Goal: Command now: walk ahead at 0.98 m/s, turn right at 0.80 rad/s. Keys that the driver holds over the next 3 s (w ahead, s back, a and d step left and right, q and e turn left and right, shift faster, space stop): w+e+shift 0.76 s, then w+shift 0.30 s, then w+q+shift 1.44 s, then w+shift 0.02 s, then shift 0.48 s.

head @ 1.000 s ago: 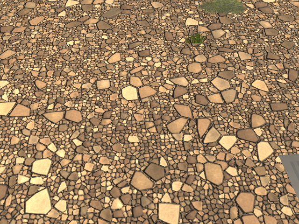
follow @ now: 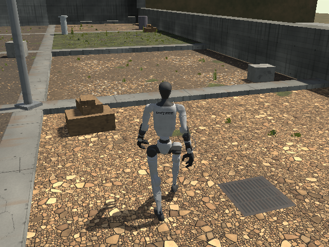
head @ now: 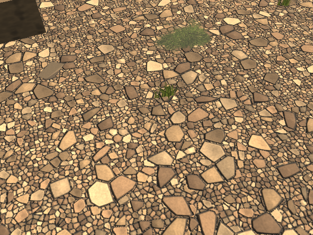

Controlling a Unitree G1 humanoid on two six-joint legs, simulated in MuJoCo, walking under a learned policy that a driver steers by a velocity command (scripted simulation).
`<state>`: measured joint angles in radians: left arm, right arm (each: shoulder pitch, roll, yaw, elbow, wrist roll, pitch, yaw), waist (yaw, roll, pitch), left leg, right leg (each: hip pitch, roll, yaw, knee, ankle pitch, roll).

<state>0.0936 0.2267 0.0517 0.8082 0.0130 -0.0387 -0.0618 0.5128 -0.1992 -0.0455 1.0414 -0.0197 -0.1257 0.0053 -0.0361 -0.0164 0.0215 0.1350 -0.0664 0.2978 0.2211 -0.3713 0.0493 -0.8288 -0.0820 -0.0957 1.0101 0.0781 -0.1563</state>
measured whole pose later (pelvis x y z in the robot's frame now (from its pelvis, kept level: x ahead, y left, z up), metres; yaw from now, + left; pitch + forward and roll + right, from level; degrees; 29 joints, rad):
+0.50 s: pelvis +0.45 -0.02 +0.00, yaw -27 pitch +3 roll +1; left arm 0.46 0.29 0.09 0.87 0.00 -0.09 -0.02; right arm -0.07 -0.23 0.02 0.60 -0.03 -0.07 0.02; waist 0.14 0.00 0.03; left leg -0.68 0.10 -0.08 0.59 0.02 -0.03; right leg 0.07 0.15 0.24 0.32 -0.40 -0.15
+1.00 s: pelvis +0.83 -0.23 -0.02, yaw -51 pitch +3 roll +1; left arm -0.09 0.26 -0.01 0.59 0.05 -0.05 -0.08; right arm 0.57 -0.24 -0.02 0.95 -0.03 -0.09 0.00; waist -0.09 -0.01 0.03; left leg 0.25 0.06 0.28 0.28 -0.44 -0.06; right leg -0.62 0.05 -0.10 0.66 -0.14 -0.21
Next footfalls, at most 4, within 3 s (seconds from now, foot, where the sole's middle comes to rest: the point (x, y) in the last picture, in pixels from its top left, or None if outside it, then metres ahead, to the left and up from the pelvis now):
0.14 right None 0.31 -0.02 -0.77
0.56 left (154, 177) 0.77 0.02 -0.77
1.02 right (239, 149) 0.91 -0.41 -0.77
1.46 left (266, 94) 1.30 -0.66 -0.77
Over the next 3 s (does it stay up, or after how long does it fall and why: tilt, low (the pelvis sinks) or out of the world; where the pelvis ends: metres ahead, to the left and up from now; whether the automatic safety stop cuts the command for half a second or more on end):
stays up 2.23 -0.89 0.01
